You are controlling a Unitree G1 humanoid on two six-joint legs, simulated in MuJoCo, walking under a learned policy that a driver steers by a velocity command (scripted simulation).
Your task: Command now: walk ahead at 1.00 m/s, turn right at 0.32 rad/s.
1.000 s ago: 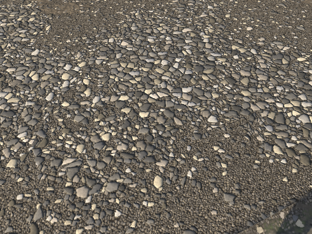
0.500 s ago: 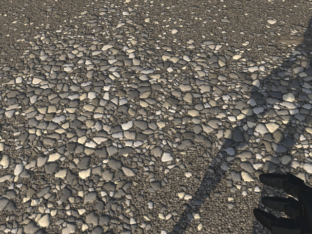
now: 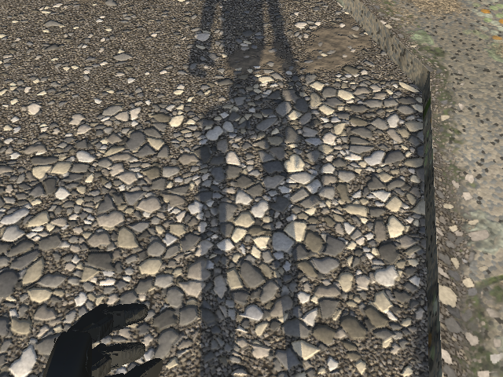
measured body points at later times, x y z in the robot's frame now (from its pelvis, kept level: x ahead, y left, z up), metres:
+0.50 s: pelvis +0.47 +0.01 -0.01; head +0.49 +0.01 +0.44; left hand +0.40 +0.26 -0.14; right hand +0.72 -0.18 -0.10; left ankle +0.69 +0.16 -0.66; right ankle +0.25 -0.08 -0.71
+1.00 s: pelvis +0.94 +0.11 +0.00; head +0.96 +0.13 +0.45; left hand +0.99 +0.45 -0.04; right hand +1.16 -0.08 -0.11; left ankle +0.72 +0.10 -0.65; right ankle +1.12 +0.06 -0.71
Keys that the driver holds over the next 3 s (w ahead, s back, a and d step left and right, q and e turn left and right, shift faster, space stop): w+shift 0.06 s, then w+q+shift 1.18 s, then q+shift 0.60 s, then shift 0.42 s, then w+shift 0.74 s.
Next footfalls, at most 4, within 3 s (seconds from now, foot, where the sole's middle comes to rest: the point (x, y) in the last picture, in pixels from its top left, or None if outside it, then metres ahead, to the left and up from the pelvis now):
0.10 right None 0.29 -0.08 -0.75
0.56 left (191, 292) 0.72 0.12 -0.75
0.94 right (198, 178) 1.15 0.08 -0.75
1.40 left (60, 171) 1.23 0.55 -0.75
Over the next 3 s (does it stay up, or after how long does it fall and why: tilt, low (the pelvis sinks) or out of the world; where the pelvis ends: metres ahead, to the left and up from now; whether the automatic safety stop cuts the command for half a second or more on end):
stays up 1.33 0.80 0.02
